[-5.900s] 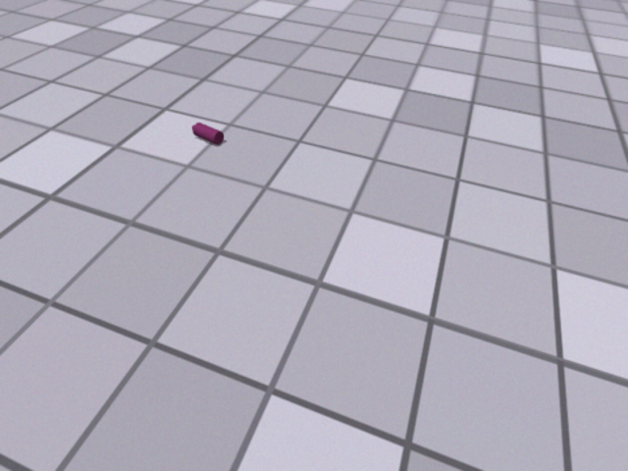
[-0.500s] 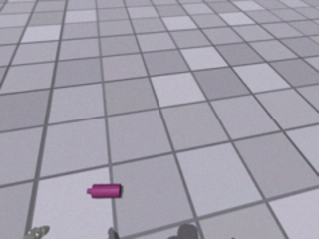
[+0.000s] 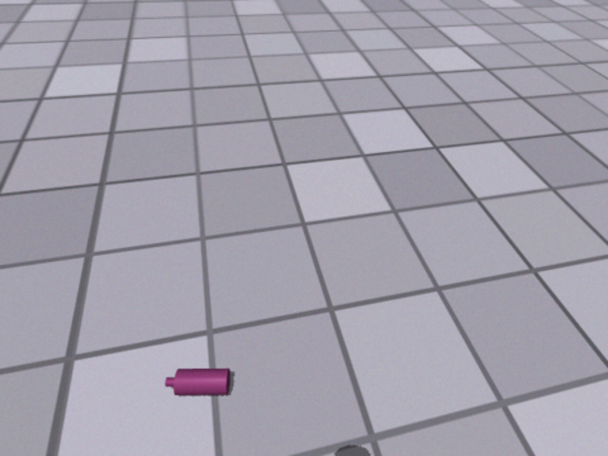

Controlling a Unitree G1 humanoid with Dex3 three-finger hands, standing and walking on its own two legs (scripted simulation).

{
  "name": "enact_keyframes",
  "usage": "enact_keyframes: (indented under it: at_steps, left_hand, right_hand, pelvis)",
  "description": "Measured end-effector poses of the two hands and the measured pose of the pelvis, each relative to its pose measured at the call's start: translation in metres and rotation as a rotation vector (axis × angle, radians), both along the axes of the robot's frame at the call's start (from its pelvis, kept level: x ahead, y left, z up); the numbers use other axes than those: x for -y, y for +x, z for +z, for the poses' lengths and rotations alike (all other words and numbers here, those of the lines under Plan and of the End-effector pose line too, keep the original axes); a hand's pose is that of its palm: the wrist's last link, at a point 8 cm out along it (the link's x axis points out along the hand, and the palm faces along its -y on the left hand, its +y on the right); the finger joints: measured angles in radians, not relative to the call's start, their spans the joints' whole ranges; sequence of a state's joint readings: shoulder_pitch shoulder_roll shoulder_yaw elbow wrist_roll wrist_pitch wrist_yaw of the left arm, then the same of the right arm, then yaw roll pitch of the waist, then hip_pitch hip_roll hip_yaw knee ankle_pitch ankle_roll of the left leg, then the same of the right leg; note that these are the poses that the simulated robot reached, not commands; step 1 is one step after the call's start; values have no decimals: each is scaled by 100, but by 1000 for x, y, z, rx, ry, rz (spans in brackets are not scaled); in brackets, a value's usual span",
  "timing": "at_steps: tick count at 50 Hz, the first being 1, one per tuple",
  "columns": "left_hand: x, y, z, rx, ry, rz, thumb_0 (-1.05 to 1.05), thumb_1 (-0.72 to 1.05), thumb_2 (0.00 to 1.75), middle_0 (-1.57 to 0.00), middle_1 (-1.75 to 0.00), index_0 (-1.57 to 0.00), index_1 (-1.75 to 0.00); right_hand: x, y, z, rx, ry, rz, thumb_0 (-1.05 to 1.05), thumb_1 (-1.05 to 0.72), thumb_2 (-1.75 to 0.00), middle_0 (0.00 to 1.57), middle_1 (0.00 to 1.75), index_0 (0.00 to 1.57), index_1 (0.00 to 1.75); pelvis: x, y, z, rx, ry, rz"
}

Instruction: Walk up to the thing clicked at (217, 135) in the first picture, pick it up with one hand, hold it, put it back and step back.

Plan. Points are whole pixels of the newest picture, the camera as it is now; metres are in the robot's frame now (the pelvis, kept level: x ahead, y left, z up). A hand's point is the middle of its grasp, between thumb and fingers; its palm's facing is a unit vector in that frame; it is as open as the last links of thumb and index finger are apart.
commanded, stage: walk up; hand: left
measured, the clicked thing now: (197, 381) +0.50 +0.30 -0.73
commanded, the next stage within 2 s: stand in 1.02 s
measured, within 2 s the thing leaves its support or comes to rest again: neither
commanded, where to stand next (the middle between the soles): +0.08 -0.02 m, yaw -1 degrees
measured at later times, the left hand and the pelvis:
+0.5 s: hand out of the picture +0.09 +0.26 -0.15, palm faces +0.01 -0.95 -0.31, open 7.4 cm; pelvis +0.01 +0.01 +0.01, yaw +0 degrees
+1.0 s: hand out of the picture +0.10 +0.25 -0.15, palm faces +0.00 -0.95 -0.31, open 7.4 cm; pelvis +0.01 +0.00 +0.01, yaw +0 degrees
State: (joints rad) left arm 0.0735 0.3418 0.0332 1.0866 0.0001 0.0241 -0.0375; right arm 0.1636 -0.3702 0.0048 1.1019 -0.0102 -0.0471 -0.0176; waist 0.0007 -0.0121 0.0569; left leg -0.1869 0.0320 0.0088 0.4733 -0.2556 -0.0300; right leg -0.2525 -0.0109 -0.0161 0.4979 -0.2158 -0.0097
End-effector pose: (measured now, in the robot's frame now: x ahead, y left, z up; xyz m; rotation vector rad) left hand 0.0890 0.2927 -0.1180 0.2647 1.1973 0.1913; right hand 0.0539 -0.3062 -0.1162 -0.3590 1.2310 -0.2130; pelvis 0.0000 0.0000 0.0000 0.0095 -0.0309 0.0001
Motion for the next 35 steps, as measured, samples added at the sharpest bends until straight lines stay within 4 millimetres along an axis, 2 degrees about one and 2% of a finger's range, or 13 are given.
enact_keyframes:
  at_steps: [7,15,26,35]
  left_hand:
    - [-8,12,5,26,2,5,1,90,89,-21,-29,-20,-30]
    - [-12,8,8,3,8,13,1,90,90,-20,-29,-20,-30]
    - [-10,-10,5,-55,11,23,1,90,89,-20,-29,-20,-30]
    - [-7,-10,4,-59,8,21,1,90,89,-21,-29,-20,-30]
  right_hand:
    - [-9,30,8,62,1,24,1,-90,-90,20,30,21,30]
    - [-14,50,12,93,9,35,1,-90,-90,20,30,21,30]
    - [-13,45,9,61,20,20,1,-90,-90,20,30,21,30]
    - [-10,34,8,30,18,-2,1,-90,-90,20,30,21,30]
  pelvis:
    - [-5,3,4,1,-5,1]
    - [-7,7,7,1,-5,3]
    - [-6,9,8,2,-8,2]
    - [-4,11,8,3,-8,1]
